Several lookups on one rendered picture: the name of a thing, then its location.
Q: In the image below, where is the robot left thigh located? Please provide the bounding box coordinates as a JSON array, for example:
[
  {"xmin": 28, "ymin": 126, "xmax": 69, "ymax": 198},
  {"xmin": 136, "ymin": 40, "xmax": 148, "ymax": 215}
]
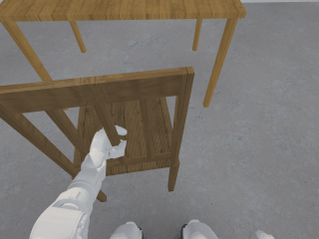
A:
[{"xmin": 110, "ymin": 224, "xmax": 143, "ymax": 239}]

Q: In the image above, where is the left robot forearm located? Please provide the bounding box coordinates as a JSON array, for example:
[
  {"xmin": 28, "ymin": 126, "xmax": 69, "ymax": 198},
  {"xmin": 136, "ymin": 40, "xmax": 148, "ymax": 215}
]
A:
[{"xmin": 29, "ymin": 151, "xmax": 107, "ymax": 239}]

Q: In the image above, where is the robot left upper arm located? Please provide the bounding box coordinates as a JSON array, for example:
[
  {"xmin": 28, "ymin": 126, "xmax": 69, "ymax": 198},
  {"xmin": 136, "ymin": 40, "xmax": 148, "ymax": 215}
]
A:
[{"xmin": 32, "ymin": 206, "xmax": 90, "ymax": 239}]

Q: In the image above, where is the robot left hand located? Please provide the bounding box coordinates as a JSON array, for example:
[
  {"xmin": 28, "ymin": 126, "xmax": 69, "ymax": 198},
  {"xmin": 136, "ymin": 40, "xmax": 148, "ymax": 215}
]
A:
[{"xmin": 90, "ymin": 125, "xmax": 128, "ymax": 159}]

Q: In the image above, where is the table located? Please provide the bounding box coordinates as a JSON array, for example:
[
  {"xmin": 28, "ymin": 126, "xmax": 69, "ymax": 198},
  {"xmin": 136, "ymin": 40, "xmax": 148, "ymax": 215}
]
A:
[{"xmin": 0, "ymin": 0, "xmax": 247, "ymax": 111}]

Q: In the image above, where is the chair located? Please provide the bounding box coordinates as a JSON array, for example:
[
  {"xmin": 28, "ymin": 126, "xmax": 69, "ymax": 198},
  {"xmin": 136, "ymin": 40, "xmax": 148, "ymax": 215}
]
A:
[{"xmin": 0, "ymin": 66, "xmax": 195, "ymax": 202}]

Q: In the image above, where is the right robot shin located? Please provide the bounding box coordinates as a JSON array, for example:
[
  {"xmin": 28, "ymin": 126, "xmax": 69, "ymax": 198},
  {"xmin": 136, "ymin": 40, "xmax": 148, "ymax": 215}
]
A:
[{"xmin": 187, "ymin": 219, "xmax": 199, "ymax": 225}]

